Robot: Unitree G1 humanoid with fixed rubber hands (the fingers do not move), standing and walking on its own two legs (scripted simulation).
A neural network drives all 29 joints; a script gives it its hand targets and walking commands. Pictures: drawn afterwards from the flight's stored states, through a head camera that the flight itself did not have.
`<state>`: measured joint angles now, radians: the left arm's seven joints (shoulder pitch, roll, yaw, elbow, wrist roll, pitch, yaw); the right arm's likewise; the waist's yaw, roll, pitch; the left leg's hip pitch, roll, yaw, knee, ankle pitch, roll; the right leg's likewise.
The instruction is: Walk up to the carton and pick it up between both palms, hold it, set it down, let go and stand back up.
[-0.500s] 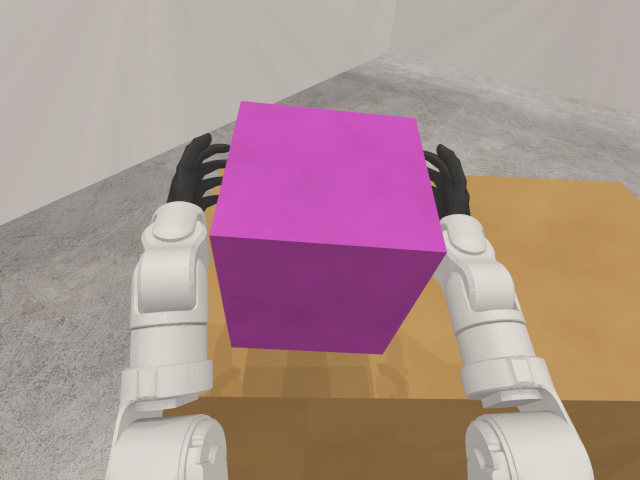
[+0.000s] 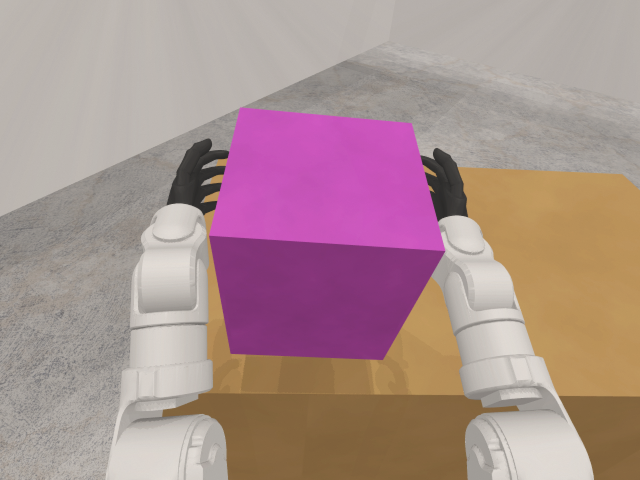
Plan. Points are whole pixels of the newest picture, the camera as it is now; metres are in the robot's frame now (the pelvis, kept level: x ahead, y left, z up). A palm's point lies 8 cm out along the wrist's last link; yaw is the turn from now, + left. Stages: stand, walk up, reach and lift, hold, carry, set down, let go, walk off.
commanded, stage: hold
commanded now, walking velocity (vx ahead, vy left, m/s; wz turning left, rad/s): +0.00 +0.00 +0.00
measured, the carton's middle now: (317, 243) +0.38 +0.01 +0.13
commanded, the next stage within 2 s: none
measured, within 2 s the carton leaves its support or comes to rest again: neither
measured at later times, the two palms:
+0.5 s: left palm (187, 209) +0.35 +0.16 +0.21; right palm (455, 222) +0.36 -0.14 +0.20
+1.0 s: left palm (188, 206) +0.36 +0.16 +0.20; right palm (450, 214) +0.37 -0.14 +0.20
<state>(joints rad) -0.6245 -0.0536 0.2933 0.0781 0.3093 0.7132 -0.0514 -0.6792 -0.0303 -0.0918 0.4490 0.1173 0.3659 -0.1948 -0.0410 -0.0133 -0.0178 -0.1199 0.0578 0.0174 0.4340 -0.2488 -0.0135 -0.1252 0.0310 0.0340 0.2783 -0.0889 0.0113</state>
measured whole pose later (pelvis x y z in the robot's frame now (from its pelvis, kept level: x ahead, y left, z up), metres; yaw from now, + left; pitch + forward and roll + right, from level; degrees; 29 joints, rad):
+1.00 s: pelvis +0.00 +0.00 +0.00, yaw +0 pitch -4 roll -2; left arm -0.62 -0.05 0.29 0.06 0.31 0.72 -0.05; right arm -0.68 -0.03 -0.09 0.43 0.13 0.37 -0.20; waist -0.05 -0.01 -0.02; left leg -0.12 0.06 0.02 0.43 -0.25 -0.01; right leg -0.12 0.03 0.03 0.28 -0.09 0.01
